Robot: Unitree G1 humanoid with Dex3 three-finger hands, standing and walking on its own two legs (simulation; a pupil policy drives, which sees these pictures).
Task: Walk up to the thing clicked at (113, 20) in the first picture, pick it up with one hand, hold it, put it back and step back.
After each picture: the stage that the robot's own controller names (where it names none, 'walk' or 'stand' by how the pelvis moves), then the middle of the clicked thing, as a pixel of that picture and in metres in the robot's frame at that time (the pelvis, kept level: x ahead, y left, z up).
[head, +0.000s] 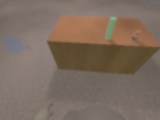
stand; (110, 29) +0.96 -0.16 +0.00
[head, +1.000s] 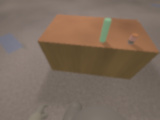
rise first; (104, 31) +0.87 -0.04 +0.02
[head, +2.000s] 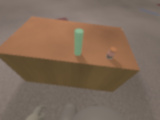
walk; (78, 43) +0.60 +0.16 +0.03
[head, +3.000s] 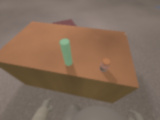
stand; (66, 53) +0.47 +0.24 +0.01
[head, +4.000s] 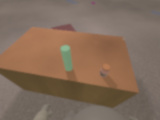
stand; (67, 59) +0.45 +0.23 +0.00
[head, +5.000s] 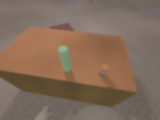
stand; (65, 60) +0.44 +0.24 -0.01
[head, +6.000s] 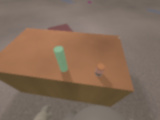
stand; (61, 60) +0.43 +0.27 -0.01
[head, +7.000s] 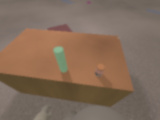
stand; (61, 60) +0.43 +0.27 -0.01
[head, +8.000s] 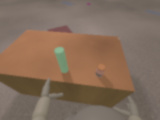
rise first; (62, 61) +0.43 +0.27 +0.00
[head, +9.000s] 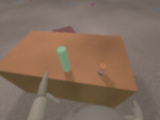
go down; (64, 60) +0.44 +0.27 +0.00
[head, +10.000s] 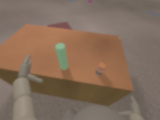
go down; (62, 57) +0.45 +0.26 +0.00
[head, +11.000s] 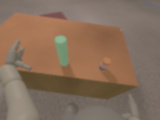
go down; (62, 53) +0.44 +0.23 +0.04
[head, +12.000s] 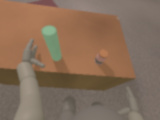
close in; (53, 46) +0.45 +0.25 +0.07
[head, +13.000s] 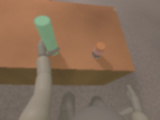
close; (49, 39) +0.48 +0.25 +0.09
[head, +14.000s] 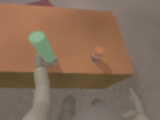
lift; (46, 52) +0.40 +0.27 +0.08
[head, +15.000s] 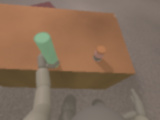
lift; (49, 53) +0.39 +0.25 +0.09
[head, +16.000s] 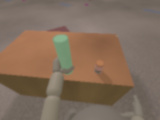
lift; (65, 57) +0.33 +0.18 +0.18
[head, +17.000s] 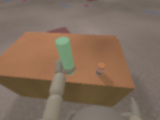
hold; (66, 58) +0.33 +0.17 +0.16
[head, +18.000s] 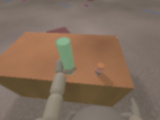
crouch; (67, 58) +0.34 +0.17 +0.16
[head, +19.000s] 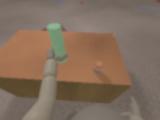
crouch; (58, 46) +0.41 +0.22 +0.18
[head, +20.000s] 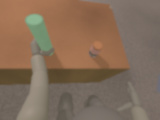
lower; (43, 39) +0.47 +0.26 +0.08
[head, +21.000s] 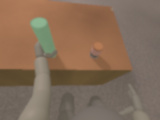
lower; (46, 42) +0.46 +0.25 +0.09
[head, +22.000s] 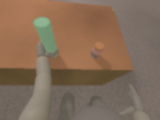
lower; (48, 41) +0.46 +0.24 +0.09
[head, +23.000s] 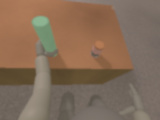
lower; (47, 40) +0.47 +0.24 +0.10
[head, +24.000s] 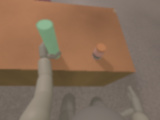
loosen; (51, 43) +0.45 +0.24 +0.09
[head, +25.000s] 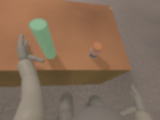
rise; (46, 43) +0.45 +0.24 +0.09
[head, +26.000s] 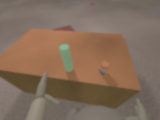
sink last; (67, 59) +0.43 +0.24 +0.04
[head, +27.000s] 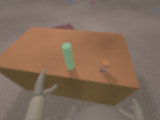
stand; (68, 57) +0.45 +0.23 +0.02
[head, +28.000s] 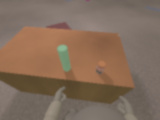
stand; (65, 59) +0.43 +0.24 +0.00
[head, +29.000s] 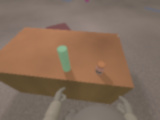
stand; (64, 60) +0.43 +0.24 +0.00
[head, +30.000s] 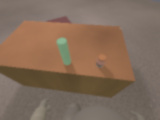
walk; (64, 53) +0.47 +0.24 +0.01
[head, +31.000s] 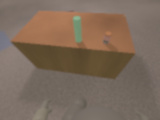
walk; (77, 30) +0.75 +0.21 +0.02
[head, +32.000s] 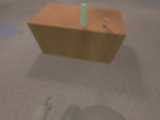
stand; (83, 15) +1.12 +0.19 +0.02
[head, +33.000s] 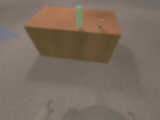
stand; (79, 17) +1.13 +0.25 +0.00
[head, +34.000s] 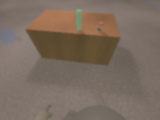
stand; (79, 20) +1.13 +0.24 -0.01
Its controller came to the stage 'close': yes
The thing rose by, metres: 0.19
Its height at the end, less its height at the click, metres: +0.00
